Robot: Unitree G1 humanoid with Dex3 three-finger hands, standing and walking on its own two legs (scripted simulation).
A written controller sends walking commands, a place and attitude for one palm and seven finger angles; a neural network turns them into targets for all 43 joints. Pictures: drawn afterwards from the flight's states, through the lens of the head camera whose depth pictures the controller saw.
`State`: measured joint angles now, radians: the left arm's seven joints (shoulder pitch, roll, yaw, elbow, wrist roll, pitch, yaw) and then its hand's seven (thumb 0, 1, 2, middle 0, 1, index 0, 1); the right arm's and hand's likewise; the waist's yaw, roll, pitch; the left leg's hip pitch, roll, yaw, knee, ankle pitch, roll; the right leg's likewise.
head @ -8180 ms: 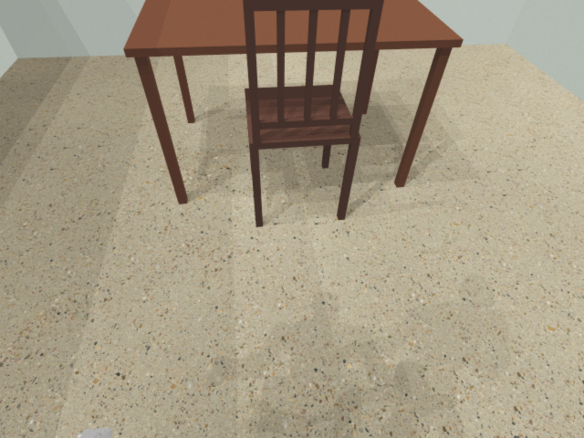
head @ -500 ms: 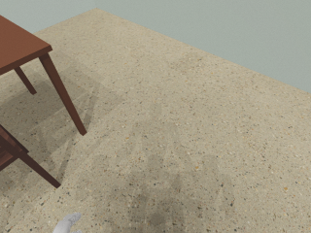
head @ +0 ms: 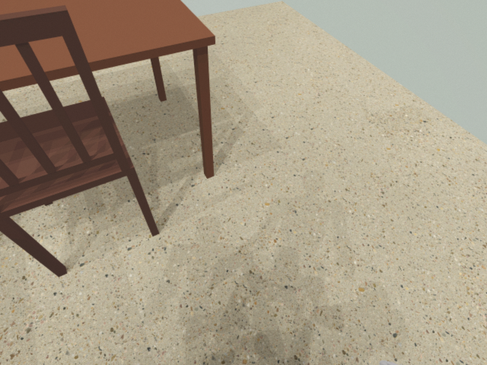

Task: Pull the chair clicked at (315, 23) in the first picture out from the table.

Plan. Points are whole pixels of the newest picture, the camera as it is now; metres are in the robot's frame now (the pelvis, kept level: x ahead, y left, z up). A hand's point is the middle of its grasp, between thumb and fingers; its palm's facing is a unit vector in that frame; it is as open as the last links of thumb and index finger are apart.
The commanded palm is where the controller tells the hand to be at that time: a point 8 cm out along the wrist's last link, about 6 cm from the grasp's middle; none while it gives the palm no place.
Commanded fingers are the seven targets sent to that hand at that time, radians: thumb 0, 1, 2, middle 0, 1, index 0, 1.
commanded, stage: turn to face it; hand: left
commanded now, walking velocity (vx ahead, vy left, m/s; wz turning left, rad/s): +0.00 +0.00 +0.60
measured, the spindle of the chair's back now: (16, 122) +0.58 +0.59 -0.02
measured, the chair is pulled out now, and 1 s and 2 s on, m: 0.00 0.00 0.00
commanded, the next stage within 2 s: take the last steps up to it in 0.76 s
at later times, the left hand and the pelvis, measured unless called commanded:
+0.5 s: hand out of the picture +0.06 +0.21 -0.13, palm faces +0.27 -0.92 -0.29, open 7.4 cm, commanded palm none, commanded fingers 0.00 0.90 0.90 -0.20 -0.30 -0.20 -0.30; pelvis +0.00 -0.02 +0.01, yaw +16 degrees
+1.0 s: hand out of the picture -0.12 +0.21 -0.16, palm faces +0.49 -0.84 -0.23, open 7.4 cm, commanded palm none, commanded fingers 0.00 0.90 0.90 -0.20 -0.30 -0.20 -0.30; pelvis -0.03 +0.01 +0.02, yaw +27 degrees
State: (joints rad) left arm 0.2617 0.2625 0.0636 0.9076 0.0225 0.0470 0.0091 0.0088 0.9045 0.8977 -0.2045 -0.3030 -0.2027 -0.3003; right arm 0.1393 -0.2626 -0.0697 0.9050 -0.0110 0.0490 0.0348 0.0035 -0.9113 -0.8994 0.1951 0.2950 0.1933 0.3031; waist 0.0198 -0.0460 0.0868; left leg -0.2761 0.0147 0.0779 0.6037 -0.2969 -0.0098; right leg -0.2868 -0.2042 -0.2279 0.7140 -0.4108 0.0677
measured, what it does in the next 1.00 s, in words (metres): steps on the spot, turning left: right foot, then left foot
